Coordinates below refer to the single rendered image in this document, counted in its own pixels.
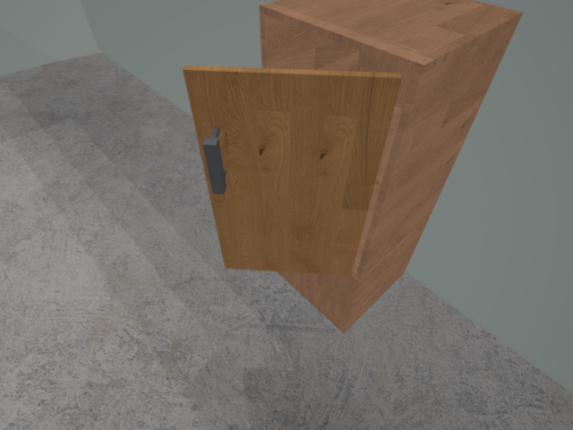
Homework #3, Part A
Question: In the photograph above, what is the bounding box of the cupboard door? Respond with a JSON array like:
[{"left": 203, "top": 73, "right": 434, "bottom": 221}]
[{"left": 183, "top": 65, "right": 402, "bottom": 276}]

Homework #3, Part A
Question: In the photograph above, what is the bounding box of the handle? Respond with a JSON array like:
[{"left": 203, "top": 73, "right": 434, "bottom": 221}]
[{"left": 202, "top": 126, "right": 227, "bottom": 194}]

